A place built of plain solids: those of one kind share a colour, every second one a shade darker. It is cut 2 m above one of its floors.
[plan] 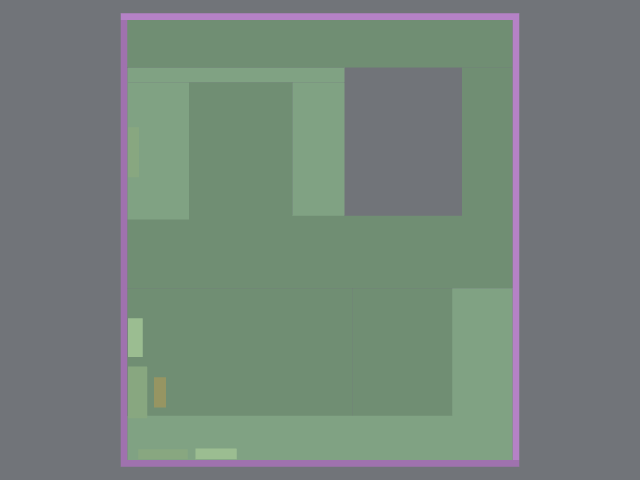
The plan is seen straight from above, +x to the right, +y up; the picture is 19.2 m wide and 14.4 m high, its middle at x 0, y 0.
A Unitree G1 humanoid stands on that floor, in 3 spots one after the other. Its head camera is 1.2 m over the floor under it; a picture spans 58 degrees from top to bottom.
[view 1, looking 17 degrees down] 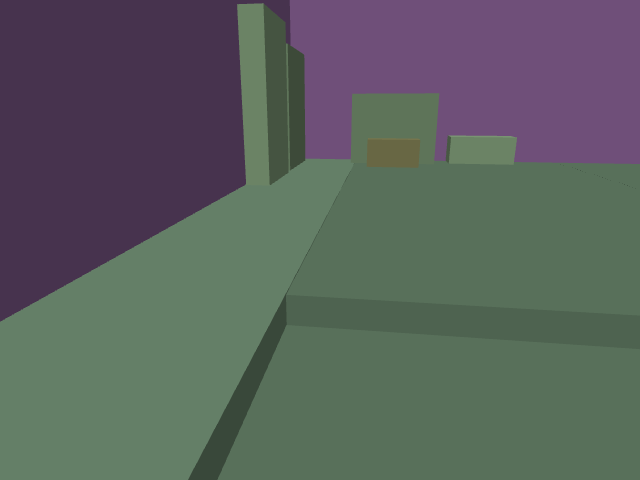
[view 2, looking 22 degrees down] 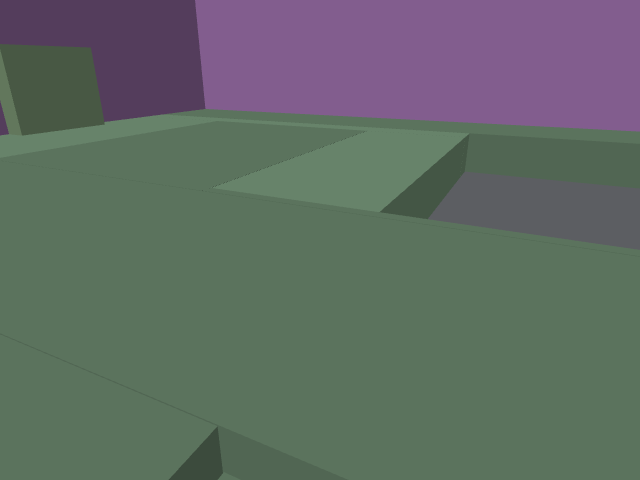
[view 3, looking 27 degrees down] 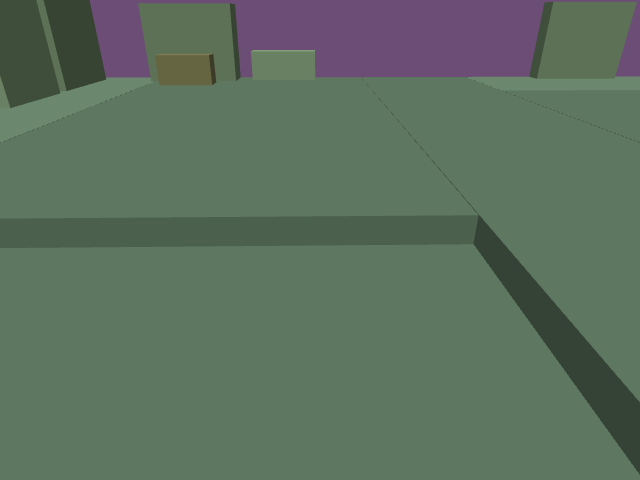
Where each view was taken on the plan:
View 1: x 3.17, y -4.77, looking -172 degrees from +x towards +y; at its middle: floor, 3.46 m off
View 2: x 1.68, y -2.21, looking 116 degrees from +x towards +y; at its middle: floor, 2.70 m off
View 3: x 3.25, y -2.40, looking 179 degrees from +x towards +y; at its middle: floor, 2.57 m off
